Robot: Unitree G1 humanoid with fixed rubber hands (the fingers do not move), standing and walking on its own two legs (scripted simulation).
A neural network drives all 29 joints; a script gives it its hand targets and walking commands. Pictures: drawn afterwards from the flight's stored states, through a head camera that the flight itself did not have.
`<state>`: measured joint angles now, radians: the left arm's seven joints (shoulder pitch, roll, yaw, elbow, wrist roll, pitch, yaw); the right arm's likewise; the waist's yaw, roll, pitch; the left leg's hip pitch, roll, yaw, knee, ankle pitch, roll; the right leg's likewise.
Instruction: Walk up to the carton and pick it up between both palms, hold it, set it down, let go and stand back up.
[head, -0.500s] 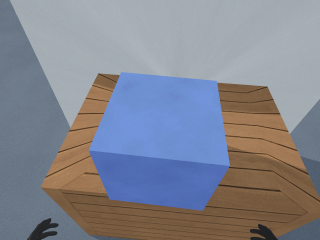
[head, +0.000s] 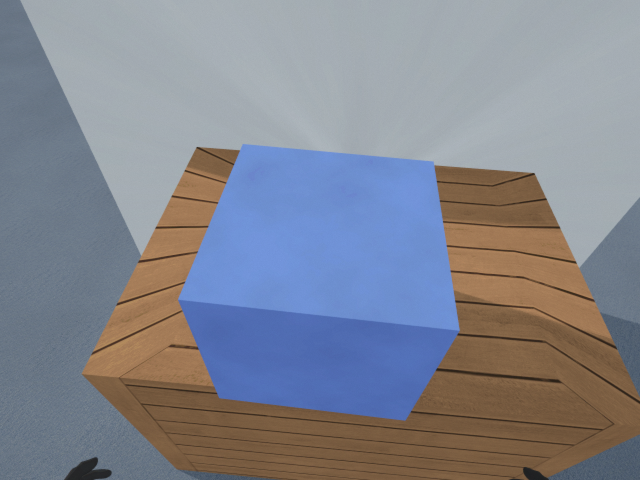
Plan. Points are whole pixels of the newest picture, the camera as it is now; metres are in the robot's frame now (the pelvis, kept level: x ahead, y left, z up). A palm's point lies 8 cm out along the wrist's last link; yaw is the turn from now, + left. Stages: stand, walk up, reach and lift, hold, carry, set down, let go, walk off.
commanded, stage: stand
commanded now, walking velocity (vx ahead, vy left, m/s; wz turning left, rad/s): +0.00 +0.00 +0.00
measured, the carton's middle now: (324, 282) +0.39 +0.01 +0.00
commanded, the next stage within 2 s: none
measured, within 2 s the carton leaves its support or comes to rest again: neither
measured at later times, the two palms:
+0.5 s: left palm out of the picture +0.08 +0.31 -0.10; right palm out of the picture +0.09 -0.29 -0.10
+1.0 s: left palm out of the picture +0.08 +0.31 -0.10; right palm out of the picture +0.08 -0.29 -0.10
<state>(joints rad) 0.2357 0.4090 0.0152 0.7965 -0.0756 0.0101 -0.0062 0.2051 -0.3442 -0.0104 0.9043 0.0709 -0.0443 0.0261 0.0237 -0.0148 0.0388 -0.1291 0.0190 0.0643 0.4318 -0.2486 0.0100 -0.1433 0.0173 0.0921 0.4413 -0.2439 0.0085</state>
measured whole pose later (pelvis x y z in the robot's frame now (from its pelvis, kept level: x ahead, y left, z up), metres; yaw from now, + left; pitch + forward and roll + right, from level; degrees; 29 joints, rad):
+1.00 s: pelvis +0.00 +0.00 +0.00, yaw +0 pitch -3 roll +0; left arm 0.20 0.41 0.00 0.87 -0.08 0.01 -0.01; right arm 0.20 -0.35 -0.01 0.94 0.07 -0.04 0.02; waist 0.02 -0.01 0.04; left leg -0.13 0.02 0.06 0.43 -0.24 0.01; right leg -0.14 0.02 0.09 0.43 -0.23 0.01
